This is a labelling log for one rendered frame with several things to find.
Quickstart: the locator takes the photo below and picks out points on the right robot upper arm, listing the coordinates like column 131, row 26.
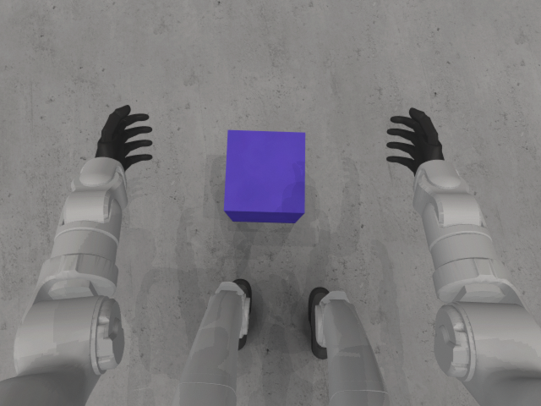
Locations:
column 494, row 349

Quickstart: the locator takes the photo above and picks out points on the left robot thigh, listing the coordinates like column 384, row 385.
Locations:
column 209, row 376

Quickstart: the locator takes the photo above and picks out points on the carton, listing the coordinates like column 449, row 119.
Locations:
column 265, row 176

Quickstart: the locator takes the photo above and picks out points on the left robot hand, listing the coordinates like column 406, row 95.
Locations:
column 114, row 135

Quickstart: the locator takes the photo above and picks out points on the left robot upper arm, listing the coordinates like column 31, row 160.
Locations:
column 64, row 347

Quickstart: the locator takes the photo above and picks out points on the right robot forearm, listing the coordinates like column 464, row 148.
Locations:
column 466, row 265

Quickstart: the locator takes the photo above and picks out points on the robot left foot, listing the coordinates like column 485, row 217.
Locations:
column 245, row 286

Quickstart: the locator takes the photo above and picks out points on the left robot forearm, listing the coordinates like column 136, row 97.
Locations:
column 82, row 262

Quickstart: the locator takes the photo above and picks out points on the right robot hand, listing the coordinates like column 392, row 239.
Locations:
column 425, row 138

